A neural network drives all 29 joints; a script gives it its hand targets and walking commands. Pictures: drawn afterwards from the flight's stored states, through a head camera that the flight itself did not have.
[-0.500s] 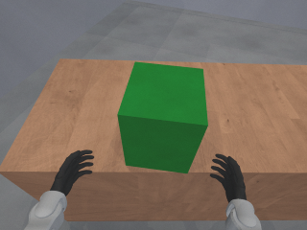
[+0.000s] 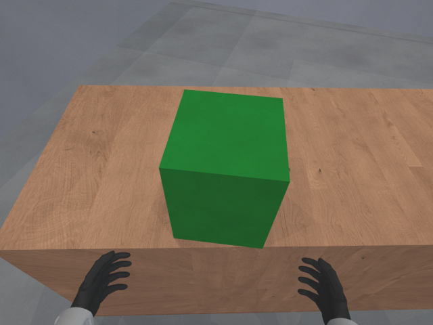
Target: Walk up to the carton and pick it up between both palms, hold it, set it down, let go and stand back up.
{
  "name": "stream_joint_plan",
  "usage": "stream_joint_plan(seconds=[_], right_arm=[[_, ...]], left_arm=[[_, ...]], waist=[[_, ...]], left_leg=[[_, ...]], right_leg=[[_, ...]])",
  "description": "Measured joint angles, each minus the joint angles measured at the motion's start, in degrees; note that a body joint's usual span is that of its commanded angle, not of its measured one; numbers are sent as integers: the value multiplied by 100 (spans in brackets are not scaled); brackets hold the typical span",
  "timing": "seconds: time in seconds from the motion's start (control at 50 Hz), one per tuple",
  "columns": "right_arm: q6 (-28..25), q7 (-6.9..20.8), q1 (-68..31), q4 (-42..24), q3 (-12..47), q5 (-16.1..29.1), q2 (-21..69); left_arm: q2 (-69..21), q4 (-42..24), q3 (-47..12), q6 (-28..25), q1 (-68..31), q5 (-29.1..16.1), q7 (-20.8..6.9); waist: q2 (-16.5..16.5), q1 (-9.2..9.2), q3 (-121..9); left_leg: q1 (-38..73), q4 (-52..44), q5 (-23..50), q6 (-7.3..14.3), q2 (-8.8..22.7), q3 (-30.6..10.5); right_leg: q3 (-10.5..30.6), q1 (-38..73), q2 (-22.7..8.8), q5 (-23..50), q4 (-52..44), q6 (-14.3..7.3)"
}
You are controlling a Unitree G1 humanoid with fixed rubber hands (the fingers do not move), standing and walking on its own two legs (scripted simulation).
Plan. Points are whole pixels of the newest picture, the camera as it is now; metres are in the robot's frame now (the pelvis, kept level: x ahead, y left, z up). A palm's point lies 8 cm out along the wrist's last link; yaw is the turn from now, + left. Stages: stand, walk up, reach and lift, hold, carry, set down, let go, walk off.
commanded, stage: set down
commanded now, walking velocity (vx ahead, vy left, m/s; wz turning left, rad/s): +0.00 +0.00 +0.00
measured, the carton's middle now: (225, 172) +0.41 +0.02 +0.03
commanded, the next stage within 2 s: let go in 1.98 s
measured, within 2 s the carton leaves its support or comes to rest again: neither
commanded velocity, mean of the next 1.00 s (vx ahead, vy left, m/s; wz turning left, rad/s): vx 0.00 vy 0.00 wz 0.00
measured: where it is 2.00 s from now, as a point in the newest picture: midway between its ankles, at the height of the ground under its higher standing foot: outside the picture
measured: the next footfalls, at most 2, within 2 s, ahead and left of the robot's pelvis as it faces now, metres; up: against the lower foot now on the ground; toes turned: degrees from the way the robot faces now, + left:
none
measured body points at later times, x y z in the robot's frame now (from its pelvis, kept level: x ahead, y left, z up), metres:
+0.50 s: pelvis -0.01 -0.01 +0.00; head +0.01 -0.01 +0.45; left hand +0.14 +0.23 -0.06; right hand +0.14 -0.19 -0.06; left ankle -0.03 +0.10 -0.75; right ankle +0.00 -0.12 -0.75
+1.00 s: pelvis -0.01 -0.01 +0.00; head +0.03 -0.01 +0.45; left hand +0.14 +0.22 -0.09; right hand +0.14 -0.20 -0.09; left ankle -0.03 +0.10 -0.75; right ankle +0.00 -0.12 -0.75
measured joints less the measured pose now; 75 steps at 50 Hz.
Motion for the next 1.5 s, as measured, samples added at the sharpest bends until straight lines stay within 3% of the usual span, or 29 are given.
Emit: stream_joint_plan(seconds=[0.34,0.76,1.5], right_arm=[[247,65,164,348,-16,-255,87],[703,157,-235,1058,-178,-504,119],[950,423,-1643,3386,-665,-886,143]], left_arm=[[-124,400,9,329,93,190,87],[-326,1136,98,1004,-482,421,204],[-636,2664,216,2156,-1802,890,377]], waist=[[19,-90,-18],[14,-207,146],[-1,-290,453]], left_leg=[[-185,10,73,-38,1,-25],[-364,92,108,-77,3,-71],[-812,560,42,-125,4,-238]], right_leg=[[-28,-243,1,-11,153,-29],[-79,-440,-1,-30,306,-65],[-256,-801,-14,-120,705,-136]])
